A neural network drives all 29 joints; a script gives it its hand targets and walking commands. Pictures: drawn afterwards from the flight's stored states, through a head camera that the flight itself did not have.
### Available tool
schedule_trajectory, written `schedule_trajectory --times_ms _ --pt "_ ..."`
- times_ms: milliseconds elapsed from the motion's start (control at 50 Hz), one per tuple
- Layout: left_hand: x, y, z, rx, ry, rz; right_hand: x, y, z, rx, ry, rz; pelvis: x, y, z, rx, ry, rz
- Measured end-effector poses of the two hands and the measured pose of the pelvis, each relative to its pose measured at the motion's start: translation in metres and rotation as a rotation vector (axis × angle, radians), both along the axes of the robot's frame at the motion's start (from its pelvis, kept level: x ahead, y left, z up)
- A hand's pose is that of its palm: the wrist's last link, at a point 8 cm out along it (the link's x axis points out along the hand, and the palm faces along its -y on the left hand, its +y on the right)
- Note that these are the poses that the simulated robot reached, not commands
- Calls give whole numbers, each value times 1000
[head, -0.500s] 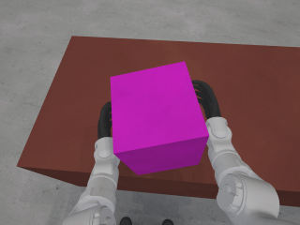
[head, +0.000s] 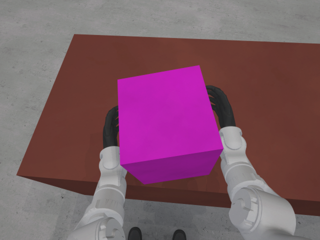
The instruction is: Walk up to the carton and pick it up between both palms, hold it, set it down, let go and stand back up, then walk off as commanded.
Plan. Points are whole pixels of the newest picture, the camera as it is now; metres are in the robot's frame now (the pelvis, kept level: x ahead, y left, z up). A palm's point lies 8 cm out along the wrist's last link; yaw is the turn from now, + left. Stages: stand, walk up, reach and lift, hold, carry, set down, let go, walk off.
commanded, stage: set down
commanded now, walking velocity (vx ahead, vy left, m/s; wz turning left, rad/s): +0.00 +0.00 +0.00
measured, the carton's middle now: (168, 132) +0.40 +0.01 -0.05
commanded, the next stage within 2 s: none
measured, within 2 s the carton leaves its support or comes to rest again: rests again in 0.92 s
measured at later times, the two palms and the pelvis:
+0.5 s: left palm (114, 139) +0.36 +0.15 -0.03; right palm (226, 125) +0.42 -0.14 -0.02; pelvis +0.00 +0.00 +0.00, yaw -1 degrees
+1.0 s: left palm (113, 139) +0.37 +0.16 -0.05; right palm (220, 122) +0.43 -0.13 -0.04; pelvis -0.01 +0.00 -0.02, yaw -2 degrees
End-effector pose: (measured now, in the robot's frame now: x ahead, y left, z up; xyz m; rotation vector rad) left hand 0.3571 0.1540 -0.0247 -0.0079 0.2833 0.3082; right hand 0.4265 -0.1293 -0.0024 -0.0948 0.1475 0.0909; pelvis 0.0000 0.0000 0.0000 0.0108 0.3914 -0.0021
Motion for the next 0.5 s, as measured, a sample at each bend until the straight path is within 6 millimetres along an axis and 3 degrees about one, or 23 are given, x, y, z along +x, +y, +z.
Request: schedule_trajectory --times_ms 500 --pt "3 -5 -5 9 -21 -23 -10 -9 -19 -17 48 -30 -2 2 -3 -3 36 -11"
